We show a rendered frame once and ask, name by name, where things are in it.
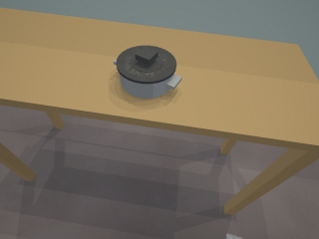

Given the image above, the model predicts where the lid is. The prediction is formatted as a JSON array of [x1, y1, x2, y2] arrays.
[[116, 45, 176, 85]]

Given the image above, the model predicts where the knob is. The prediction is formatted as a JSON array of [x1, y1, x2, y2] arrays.
[[135, 47, 159, 65]]

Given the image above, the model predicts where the table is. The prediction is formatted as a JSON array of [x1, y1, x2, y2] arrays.
[[0, 7, 319, 215]]

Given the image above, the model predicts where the pot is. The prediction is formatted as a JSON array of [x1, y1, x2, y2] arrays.
[[114, 59, 182, 99]]

